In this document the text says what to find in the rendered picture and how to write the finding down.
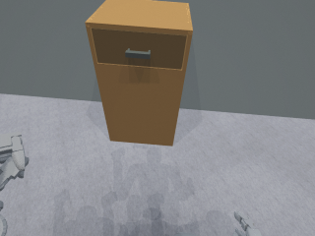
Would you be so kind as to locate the left robot hand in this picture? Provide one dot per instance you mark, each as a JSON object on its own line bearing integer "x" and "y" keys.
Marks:
{"x": 12, "y": 157}

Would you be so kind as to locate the cabinet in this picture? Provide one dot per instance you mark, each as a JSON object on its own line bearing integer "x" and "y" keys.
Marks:
{"x": 141, "y": 103}

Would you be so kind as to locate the drawer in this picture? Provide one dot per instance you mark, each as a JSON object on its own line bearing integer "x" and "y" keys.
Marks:
{"x": 167, "y": 49}

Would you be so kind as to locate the right robot hand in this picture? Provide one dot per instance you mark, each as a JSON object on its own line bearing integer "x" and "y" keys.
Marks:
{"x": 247, "y": 225}

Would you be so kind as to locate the handle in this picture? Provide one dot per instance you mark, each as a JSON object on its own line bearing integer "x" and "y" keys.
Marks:
{"x": 138, "y": 54}

